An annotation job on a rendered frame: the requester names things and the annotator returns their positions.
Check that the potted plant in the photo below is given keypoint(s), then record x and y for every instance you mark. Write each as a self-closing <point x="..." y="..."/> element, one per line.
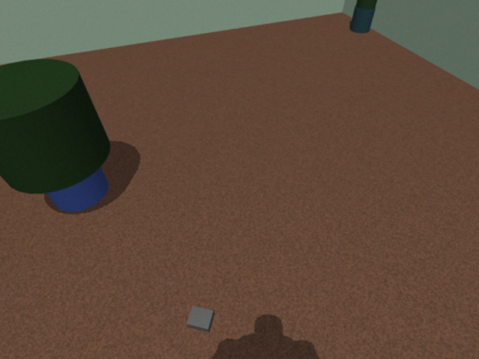
<point x="51" y="138"/>
<point x="363" y="16"/>

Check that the small box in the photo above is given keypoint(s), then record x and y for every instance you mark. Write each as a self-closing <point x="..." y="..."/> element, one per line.
<point x="200" y="318"/>

